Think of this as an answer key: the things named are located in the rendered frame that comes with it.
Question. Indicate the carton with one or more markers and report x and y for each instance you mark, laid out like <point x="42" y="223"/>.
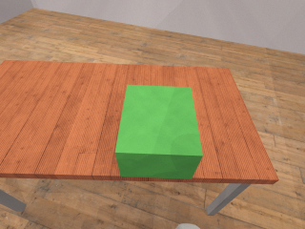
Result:
<point x="158" y="134"/>

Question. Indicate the table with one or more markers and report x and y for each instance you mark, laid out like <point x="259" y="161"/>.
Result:
<point x="60" y="120"/>

